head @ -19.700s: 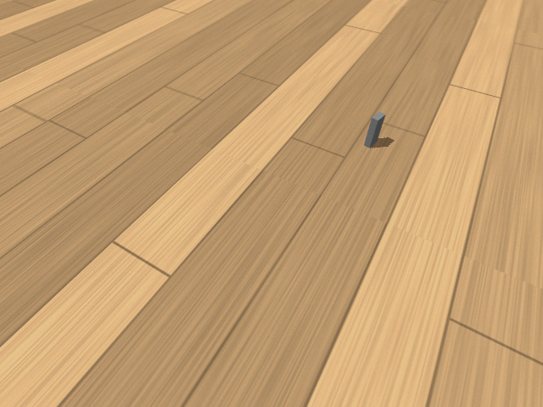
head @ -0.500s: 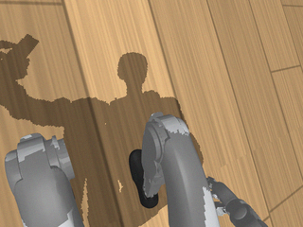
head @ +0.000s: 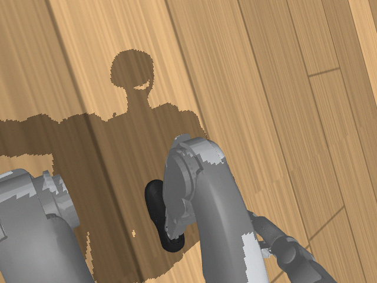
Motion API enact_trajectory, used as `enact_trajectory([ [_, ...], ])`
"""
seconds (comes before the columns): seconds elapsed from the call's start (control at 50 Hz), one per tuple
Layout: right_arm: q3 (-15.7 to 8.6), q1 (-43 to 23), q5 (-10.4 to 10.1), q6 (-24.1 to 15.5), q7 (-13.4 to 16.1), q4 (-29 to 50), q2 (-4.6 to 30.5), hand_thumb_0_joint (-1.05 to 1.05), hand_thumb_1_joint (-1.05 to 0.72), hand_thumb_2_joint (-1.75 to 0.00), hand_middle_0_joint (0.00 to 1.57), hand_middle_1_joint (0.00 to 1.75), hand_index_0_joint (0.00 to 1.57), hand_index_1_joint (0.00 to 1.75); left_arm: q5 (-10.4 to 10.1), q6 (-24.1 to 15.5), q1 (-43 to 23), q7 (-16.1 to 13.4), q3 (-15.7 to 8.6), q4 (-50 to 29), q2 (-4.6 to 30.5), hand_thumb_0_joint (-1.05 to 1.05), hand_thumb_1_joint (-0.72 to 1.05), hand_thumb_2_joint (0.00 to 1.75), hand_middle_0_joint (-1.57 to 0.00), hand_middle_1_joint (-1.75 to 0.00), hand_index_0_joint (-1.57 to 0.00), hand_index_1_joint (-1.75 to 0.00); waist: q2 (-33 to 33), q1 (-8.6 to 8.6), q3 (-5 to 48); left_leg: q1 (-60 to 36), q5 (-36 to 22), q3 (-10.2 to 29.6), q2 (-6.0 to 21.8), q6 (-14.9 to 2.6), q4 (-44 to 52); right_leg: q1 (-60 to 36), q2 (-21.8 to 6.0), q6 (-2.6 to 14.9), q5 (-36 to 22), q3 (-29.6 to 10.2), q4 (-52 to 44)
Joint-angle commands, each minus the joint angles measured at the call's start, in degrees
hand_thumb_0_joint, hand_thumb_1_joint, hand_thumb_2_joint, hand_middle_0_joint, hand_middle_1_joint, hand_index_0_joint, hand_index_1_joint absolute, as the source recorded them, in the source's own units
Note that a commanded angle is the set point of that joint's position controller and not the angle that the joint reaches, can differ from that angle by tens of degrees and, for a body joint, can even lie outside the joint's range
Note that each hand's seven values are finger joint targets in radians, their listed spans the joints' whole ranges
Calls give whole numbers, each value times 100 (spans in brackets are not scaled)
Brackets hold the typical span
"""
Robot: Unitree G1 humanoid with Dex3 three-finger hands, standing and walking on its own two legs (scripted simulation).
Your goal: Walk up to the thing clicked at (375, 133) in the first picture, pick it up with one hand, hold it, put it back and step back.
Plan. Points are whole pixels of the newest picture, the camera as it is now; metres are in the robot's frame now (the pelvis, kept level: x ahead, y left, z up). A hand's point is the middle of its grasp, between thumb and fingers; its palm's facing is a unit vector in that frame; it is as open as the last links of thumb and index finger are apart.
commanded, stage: lower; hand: left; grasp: from the side
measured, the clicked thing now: out of the picture +0.48 +0.35 -0.17
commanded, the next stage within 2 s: loosen in 0.60 s
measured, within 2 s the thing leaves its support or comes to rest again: neither
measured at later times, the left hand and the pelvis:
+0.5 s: hand out of the picture +0.47 +0.37 -0.16, palm faces +0.54 -0.84 -0.07, open 8.6 cm; pelvis +0.00 +0.01 +0.00, yaw -1 degrees
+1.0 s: hand out of the picture +0.47 +0.37 -0.16, palm faces +0.55 -0.83 -0.05, open 8.3 cm; pelvis -0.01 +0.01 +0.00, yaw -2 degrees
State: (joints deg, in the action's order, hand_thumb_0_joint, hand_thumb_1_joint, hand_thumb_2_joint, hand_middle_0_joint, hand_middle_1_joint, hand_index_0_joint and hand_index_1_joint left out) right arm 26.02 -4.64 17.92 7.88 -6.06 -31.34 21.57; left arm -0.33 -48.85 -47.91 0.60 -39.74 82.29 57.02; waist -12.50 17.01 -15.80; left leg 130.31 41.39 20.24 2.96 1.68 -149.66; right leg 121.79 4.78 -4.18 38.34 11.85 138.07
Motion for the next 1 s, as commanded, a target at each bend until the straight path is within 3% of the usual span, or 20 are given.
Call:
enact_trajectory([
  [0.0,-533,568,49,62,102,13,1954,0,-87,-89,20,30,20,30,-74,-487,-1189,-23,-82,-916,1669,0,19,133,-126,-152,-130,-150,3160,405,3682,-2572,-1279,-558,375,-93,1637,-1951,129,413,-1417,581,-1010],
  [0.08,-473,519,79,58,112,36,1964,0,-87,-89,20,30,20,30,-111,-523,-1228,-33,22,-817,1575,0,20,132,-125,-151,-129,-149,3150,470,3649,-2625,-1309,-522,391,-94,1613,-1971,144,394,-1456,618,-1026],
  [0.16,-437,410,82,78,133,79,1982,0,-87,-89,20,30,20,30,-53,-530,-1265,-56,65,-769,1693,0,19,132,-127,-151,-130,-149,3252,478,3480,-2609,-1204,-474,403,-70,1674,-1843,155,418,-1353,677,-997],
  [0.26,-367,395,121,98,142,74,2001,0,-86,-89,20,30,20,30,-97,-592,-1221,-68,33,-787,1759,0,22,130,-124,-149,-128,-147,3338,491,3599,-2822,-1520,-434,426,-63,1624,-1996,170,397,-1591,698,-979],
  [0.32,-342,319,122,113,149,110,2007,0,-87,-89,20,30,20,30,-71,-597,-1259,-98,85,-726,1794,0,19,131,-126,-150,-129,-148,3231,535,3415,-2584,-1244,-438,423,-87,1621,-1961,178,395,-1431,698,-1017],
  [0.68,-198,61,174,152,198,191,2044,0,-87,-89,20,30,20,30,-75,-710,-1195,-182,205,-472,1865,0,20,130,-126,-148,-129,-146,3304,592,3286,-2737,-1349,-329,476,-54,1668,-1902,221,401,-1473,789,-985],
  [0.78,-156,-1,173,153,203,241,2041,0,-87,-88,20,30,20,30,-202,-792,-1261,-212,105,-545,1925,0,0,92,-116,-124,-121,-120,3254,562,3309,-2573,-1162,-372,454,-80,1638,-2039,237,395,-1388,771,-1058],
  [0.84,-161,2,195,138,221,216,2056,0,-87,-88,20,30,20,30,-174,-807,-1251,-181,173,-497,1842,0,-6,83,-110,-116,-115,-112,3300,638,3258,-2693,-1194,-343,471,-59,1669,-1949,236,388,-1410,822,-1039],
  [0.9,-163,-6,188,140,220,218,2039,0,-87,-88,20,30,20,30,-152,-792,-1224,-176,190,-524,1915,0,-9,76,-103,-108,-108,-104,3252,587,3319,-2657,-1181,-372,467,-77,1636,-2019,245,392,-1410,772,-1074],
  [0.96,-151,3,190,148,219,213,2049,0,-87,-89,20,30,20,30,-176,-793,-1216,-179,188,-488,1891,0,-18,71,-86,-93,-91,-90,3316,589,3326,-2743,-1262,-344,474,-61,1655,-1986,247,397,-1454,802,-1051],
  [0.98,-155,13,180,160,227,192,2057,0,-87,-88,20,30,20,30,-165,-786,-1233,-182,239,-436,1825,0,-12,63,-89,-92,-93,-88,3339,629,3256,-2780,-1334,-305,484,-47,1697,-1934,237,398,-1485,828,-1020],
])
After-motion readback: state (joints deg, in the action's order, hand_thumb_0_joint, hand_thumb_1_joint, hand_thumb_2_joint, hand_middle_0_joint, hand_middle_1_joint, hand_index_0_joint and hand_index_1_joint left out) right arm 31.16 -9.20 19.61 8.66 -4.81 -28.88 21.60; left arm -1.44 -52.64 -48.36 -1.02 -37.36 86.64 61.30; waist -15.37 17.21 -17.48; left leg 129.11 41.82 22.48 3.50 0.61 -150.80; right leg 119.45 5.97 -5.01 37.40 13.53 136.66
